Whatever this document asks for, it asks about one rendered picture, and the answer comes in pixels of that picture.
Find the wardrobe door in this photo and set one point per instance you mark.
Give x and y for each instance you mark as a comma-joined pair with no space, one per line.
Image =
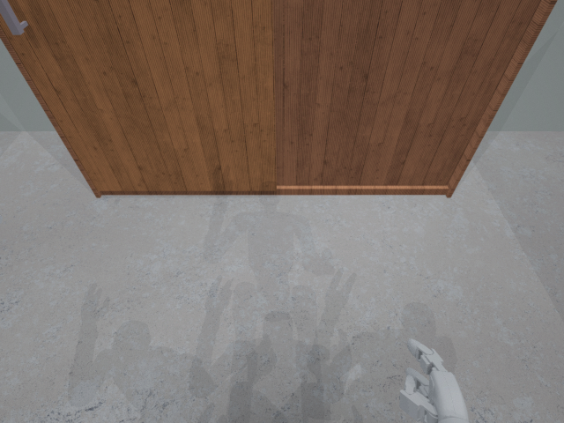
386,92
157,95

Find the handle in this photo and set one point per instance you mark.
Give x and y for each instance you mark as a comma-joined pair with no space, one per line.
11,19

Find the robot right hand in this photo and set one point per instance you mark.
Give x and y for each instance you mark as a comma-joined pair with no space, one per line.
430,401

